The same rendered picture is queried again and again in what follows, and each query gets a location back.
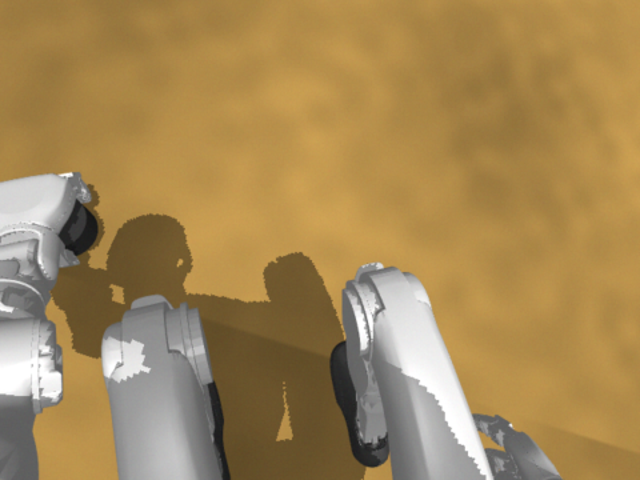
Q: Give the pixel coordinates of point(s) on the left robot arm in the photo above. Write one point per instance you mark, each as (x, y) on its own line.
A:
(31, 362)

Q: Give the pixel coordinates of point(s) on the right robot hand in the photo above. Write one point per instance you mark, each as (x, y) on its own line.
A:
(523, 459)

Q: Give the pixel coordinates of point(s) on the left robot foot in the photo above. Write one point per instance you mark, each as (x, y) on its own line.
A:
(218, 431)

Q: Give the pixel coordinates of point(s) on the right robot foot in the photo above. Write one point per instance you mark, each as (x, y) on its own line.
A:
(370, 455)

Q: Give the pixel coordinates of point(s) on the left robot hand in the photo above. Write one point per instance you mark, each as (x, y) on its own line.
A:
(45, 200)

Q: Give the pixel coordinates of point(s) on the tin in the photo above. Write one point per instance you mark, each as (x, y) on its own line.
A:
(80, 231)

